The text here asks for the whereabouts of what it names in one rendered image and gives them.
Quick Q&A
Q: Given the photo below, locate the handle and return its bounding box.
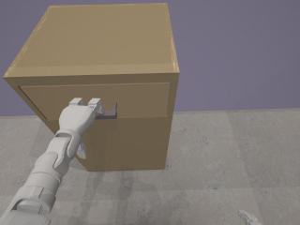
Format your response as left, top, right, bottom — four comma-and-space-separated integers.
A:
86, 102, 117, 120

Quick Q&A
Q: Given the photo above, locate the left robot hand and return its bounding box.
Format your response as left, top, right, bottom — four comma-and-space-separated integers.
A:
59, 97, 105, 159

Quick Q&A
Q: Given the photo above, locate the left robot upper arm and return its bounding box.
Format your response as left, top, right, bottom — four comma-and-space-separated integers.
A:
2, 210, 52, 225

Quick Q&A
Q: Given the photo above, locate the robot left forearm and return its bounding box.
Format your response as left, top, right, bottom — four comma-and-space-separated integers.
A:
0, 129, 82, 225

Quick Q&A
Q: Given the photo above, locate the right robot hand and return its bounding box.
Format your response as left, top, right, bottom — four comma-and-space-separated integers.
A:
238, 210, 262, 225

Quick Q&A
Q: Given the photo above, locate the cabinet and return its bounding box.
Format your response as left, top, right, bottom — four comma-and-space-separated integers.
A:
3, 3, 180, 172

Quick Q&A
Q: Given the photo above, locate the drawer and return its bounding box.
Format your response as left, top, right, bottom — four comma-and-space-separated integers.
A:
21, 82, 170, 120

